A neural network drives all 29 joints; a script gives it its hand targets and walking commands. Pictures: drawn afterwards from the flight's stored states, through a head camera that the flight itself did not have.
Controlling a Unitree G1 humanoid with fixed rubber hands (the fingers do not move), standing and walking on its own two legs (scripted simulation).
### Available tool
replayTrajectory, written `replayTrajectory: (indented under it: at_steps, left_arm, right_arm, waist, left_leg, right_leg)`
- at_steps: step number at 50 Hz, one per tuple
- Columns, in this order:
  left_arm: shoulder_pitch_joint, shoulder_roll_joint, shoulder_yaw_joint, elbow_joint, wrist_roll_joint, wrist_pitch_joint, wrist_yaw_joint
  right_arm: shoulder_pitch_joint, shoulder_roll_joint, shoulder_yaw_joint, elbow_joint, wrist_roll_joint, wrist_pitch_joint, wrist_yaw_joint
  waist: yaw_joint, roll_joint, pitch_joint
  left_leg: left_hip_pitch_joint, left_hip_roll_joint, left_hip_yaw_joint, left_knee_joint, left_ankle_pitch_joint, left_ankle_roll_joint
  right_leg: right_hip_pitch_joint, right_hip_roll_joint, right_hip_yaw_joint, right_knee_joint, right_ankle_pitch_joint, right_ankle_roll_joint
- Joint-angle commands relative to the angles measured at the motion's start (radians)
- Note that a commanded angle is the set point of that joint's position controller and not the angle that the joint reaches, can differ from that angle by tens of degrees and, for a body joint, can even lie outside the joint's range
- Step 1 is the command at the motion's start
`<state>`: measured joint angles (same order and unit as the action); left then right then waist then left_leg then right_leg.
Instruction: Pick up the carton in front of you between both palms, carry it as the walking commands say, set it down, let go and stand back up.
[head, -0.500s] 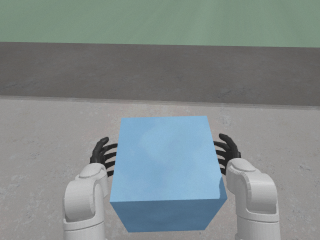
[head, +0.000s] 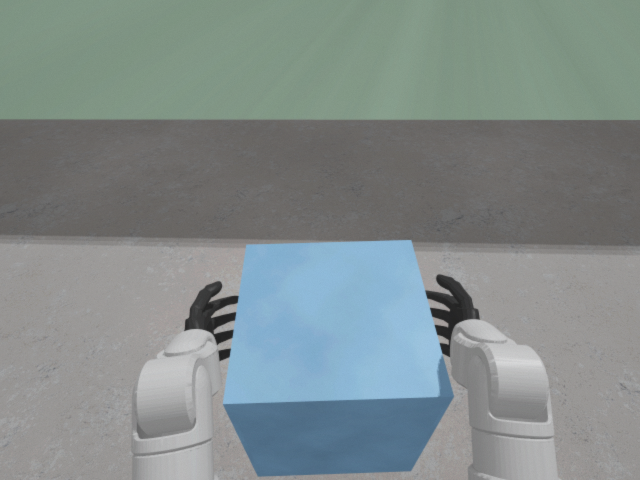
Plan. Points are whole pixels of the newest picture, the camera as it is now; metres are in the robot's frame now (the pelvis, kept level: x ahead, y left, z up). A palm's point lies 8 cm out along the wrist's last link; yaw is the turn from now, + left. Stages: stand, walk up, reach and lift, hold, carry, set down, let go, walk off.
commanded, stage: carry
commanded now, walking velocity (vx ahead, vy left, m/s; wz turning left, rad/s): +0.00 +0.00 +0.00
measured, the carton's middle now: (331, 362) +0.28 +0.00 +0.02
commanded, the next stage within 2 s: hold in 1.26 s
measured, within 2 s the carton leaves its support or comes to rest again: neither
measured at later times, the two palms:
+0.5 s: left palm (208, 370) +0.25 +0.15 +0.07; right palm (462, 360) +0.25 -0.15 +0.06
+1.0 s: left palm (213, 391) +0.24 +0.15 +0.04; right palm (460, 381) +0.24 -0.15 +0.03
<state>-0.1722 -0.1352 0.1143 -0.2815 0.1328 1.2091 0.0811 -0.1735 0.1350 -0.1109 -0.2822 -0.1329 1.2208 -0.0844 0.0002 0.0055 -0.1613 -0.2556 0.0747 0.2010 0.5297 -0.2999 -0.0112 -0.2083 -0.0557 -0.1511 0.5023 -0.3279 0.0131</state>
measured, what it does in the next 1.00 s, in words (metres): shifts its weight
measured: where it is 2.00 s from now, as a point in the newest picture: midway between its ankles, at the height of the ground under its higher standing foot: outside the picture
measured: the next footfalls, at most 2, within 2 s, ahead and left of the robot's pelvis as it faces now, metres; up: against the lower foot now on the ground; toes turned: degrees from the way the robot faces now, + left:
none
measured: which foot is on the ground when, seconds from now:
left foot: down 0.00-1.00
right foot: down 0.00-1.00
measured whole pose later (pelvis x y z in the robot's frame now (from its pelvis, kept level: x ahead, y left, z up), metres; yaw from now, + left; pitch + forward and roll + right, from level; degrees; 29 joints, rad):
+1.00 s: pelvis -0.05 +0.00 +0.00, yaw +0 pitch +2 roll +0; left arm -0.25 -0.15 0.20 0.24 0.27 0.70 0.01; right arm -0.25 0.15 -0.20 0.25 -0.27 0.70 -0.02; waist 0.00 0.00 -0.10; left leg -0.29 0.08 0.18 0.50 -0.24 0.01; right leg -0.26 -0.06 -0.16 0.51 -0.28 -0.01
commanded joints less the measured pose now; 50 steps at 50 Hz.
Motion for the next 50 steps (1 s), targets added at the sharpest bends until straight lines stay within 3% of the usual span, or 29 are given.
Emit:
replayTrajectory:
  at_steps: [1, 8, 13, 18, 30, 44, 50]
  left_arm:
    - [-0.442, -0.907, -0.701, -0.028, -0.419, 0.013, -0.266]
    - [-0.463, -0.925, -0.715, -0.075, -0.433, 0.009, -0.258]
    - [-0.425, -0.93, -0.719, -0.047, -0.415, -0.001, -0.261]
    - [-0.415, -0.937, -0.728, -0.002, -0.392, -0.043, -0.271]
    - [-0.399, -0.869, -0.66, 0.109, -0.294, -0.215, -0.267]
    - [-0.493, -0.863, -0.431, 0.424, -0.111, -0.507, -0.28]
    - [-0.532, -0.927, -0.429, 0.478, -0.1, -0.578, -0.293]
  right_arm:
    - [-0.462, 0.908, 0.708, -0.038, 0.419, 0.002, 0.263]
    - [-0.47, 0.927, 0.71, -0.074, 0.428, -0.005, 0.257]
    - [-0.435, 0.931, 0.716, -0.049, 0.414, -0.016, 0.261]
    - [-0.428, 0.936, 0.727, -0.008, 0.393, -0.057, 0.271]
    - [-0.411, 0.864, 0.658, 0.103, 0.296, -0.227, 0.273]
    - [-0.509, 0.854, 0.433, 0.411, 0.117, -0.52, 0.283]
    - [-0.554, 0.921, 0.433, 0.47, 0.11, -0.591, 0.298]
  waist:
    - [0.0, -0.034, -0.19]
    - [0.0, -0.007, -0.244]
    - [0.0, -0.01, -0.243]
    - [-0.002, -0.009, -0.215]
    - [0.001, -0.003, -0.138]
    - [-0.002, -0.007, -0.138]
    - [-0.001, -0.003, -0.178]
  left_leg:
    - [0.109, 0.086, -0.069, 0.009, 0.594, -0.018]
    - [0.15, 0.091, -0.082, 0.023, 0.668, -0.001]
    - [0.141, 0.094, -0.088, 0.023, 0.633, 0.002]
    - [0.118, 0.102, -0.1, 0.018, 0.543, 0.012]
    - [0.082, 0.103, -0.118, -0.062, 0.32, 0.019]
    - [0.057, 0.101, -0.125, -0.099, 0.213, 0.019]
    - [0.069, 0.099, -0.129, -0.092, 0.223, 0.021]
  right_leg:
    - [0.098, -0.123, 0.071, 0.011, 0.806, 0.005]
    - [0.113, -0.107, 0.069, 0.032, 0.729, 0.001]
    - [0.11, -0.11, 0.07, 0.034, 0.697, -0.003]
    - [0.084, -0.113, 0.073, 0.028, 0.586, -0.013]
    - [0.033, -0.111, 0.087, -0.048, 0.327, -0.026]
    - [-0.004, -0.109, 0.094, -0.085, 0.204, -0.033]
    - [0.007, -0.109, 0.093, -0.076, 0.214, -0.036]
